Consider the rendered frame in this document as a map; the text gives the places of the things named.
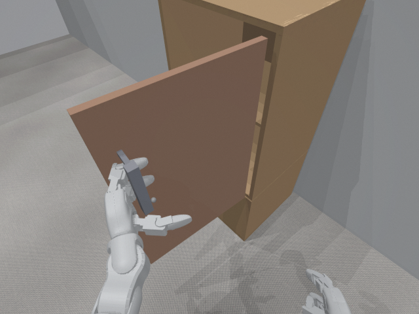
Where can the robot right hand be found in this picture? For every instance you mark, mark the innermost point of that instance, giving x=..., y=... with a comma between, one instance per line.
x=332, y=302

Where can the cupboard door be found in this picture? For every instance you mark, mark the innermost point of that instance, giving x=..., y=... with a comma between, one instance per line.
x=195, y=125

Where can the robot left hand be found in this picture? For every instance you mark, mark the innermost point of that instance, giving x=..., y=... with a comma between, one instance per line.
x=119, y=208

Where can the left robot forearm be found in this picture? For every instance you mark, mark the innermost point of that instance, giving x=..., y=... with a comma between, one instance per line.
x=127, y=268

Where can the handle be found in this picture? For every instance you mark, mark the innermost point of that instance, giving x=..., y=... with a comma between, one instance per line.
x=136, y=180

